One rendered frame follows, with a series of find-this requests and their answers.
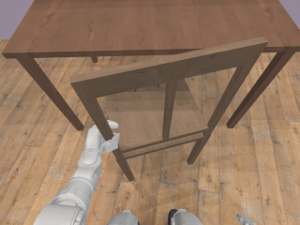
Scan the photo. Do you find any chair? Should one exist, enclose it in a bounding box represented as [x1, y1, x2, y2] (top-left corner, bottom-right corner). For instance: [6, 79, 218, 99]
[69, 37, 268, 182]

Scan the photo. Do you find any left robot forearm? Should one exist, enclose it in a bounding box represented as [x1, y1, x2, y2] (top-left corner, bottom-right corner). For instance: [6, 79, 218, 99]
[33, 147, 102, 225]

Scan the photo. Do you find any robot left upper arm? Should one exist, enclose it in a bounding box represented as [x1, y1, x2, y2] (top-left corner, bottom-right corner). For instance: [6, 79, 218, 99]
[35, 203, 87, 225]

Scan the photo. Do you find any right robot shin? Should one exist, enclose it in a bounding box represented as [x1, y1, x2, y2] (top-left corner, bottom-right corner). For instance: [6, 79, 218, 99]
[174, 209, 187, 215]

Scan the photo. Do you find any right robot hand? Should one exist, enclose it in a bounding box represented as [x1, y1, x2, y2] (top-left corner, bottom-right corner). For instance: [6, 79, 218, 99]
[236, 214, 256, 225]

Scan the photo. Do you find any left robot hand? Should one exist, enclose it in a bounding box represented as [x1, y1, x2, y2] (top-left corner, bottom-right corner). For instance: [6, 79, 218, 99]
[84, 120, 120, 154]

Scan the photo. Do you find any table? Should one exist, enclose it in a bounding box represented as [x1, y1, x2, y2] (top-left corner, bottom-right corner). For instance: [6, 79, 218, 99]
[1, 0, 300, 131]

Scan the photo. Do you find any right robot thigh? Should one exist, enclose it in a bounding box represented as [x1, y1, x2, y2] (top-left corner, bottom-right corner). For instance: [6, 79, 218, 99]
[171, 212, 203, 225]

